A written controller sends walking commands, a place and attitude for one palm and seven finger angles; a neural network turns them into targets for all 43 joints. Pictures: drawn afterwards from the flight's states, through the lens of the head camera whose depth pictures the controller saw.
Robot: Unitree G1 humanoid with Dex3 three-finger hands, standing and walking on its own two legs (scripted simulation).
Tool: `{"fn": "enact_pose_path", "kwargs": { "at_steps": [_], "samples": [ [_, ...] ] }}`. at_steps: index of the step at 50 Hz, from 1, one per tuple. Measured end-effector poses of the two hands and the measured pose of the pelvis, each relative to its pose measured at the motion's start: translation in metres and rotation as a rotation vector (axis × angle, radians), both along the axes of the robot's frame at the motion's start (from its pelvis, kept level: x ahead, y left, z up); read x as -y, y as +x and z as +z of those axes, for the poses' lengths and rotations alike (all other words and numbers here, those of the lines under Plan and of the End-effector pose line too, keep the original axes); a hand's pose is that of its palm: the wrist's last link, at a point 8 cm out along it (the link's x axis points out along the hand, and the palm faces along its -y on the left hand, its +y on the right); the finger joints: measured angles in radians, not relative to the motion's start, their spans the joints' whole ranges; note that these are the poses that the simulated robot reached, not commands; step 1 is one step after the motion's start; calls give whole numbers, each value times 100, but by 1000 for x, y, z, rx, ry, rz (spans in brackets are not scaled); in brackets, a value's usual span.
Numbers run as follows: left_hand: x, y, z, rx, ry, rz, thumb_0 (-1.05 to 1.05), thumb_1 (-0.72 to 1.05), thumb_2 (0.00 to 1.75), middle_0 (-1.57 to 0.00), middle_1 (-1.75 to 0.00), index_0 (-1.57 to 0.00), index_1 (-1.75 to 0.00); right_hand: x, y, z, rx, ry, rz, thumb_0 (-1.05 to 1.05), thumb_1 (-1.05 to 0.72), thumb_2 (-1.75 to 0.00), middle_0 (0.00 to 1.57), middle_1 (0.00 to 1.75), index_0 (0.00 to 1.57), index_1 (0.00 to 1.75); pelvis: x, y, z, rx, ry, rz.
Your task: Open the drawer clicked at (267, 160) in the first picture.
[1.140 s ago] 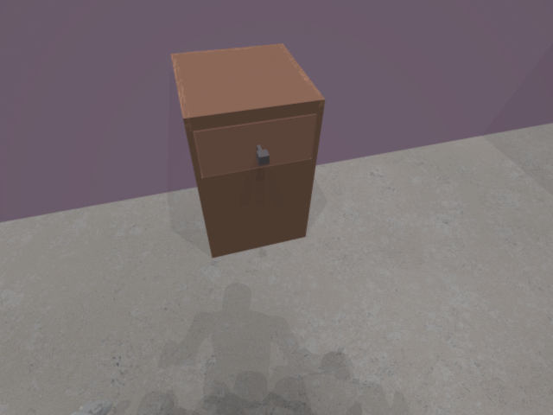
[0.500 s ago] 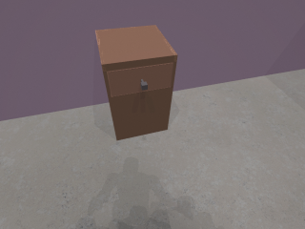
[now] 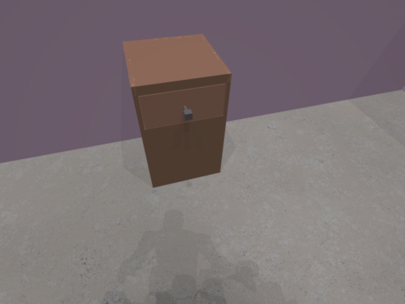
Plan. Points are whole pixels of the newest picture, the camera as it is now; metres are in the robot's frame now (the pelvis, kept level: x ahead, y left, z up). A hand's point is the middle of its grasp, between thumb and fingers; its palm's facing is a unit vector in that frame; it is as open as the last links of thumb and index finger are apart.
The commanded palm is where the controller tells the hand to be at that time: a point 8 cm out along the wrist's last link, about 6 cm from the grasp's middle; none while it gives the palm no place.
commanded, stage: look at it before walking up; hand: left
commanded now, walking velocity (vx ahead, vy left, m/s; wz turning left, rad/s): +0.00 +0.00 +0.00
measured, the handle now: (186, 112) +0.93 +0.12 -0.21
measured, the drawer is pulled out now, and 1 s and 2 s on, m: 0.00 0.00 0.00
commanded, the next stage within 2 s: walk to a spot facing it in 0.30 s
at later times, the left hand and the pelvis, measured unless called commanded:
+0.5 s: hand out of the picture +0.08 +0.24 -0.16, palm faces -0.04 -0.94 -0.33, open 7.4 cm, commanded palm none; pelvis +0.01 +0.00 +0.00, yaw -1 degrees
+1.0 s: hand out of the picture +0.06 +0.15 -0.17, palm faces -0.21 -0.94 -0.25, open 7.3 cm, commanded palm none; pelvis -0.01 -0.03 -0.01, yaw -16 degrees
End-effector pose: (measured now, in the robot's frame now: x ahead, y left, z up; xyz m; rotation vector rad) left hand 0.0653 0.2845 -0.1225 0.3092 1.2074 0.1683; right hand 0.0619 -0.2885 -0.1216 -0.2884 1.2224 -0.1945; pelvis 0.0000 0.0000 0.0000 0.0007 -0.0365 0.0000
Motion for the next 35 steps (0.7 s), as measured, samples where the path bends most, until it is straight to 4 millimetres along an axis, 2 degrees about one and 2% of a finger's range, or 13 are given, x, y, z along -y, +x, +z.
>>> {"fn": "enact_pose_path", "kwargs": {
  "at_steps": [26,30,35],
  "samples": [
    [1,9,0,-25,11,2,1,91,90,-20,-30,-21,-30,2,17,0,16,-6,-7,1,-91,-90,20,30,20,30,3,9,0,-10,1,-28],
    [11,8,-8,-56,-5,-19,1,91,90,-20,-30,-21,-30,-6,10,-7,33,13,-52,1,-91,-90,20,30,20,30,3,7,-5,-14,5,-69],
    [31,8,-19,-86,-37,-61,1,91,90,-20,-30,-20,-30,-14,-12,-21,31,57,-117,1,-91,-90,20,30,20,30,8,0,-13,-14,28,-127]
  ]
}}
